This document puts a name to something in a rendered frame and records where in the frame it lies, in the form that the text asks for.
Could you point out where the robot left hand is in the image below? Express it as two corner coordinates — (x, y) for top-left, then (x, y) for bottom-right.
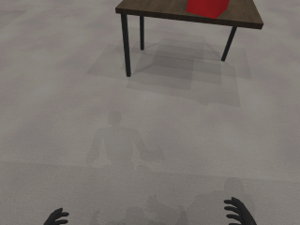
(43, 207), (69, 225)

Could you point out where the carton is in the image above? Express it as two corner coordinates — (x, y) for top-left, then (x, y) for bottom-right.
(186, 0), (230, 19)

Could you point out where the table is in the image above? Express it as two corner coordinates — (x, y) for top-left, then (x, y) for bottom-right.
(115, 0), (264, 77)

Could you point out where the robot right hand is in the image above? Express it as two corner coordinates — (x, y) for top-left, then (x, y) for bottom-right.
(224, 197), (257, 225)

